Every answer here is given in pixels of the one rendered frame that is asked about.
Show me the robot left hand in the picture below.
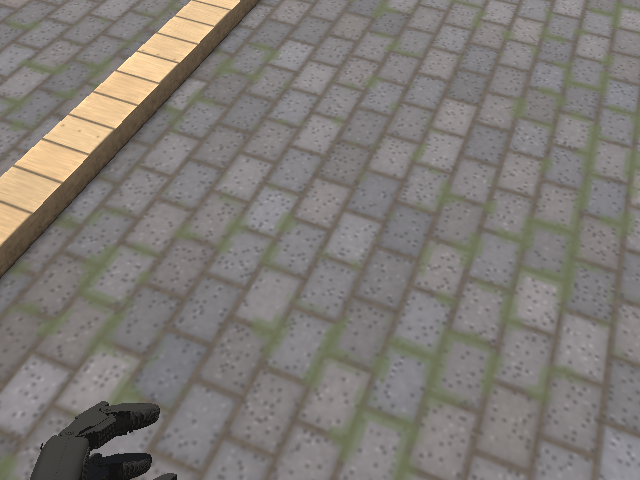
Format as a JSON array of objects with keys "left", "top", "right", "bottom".
[{"left": 30, "top": 401, "right": 177, "bottom": 480}]

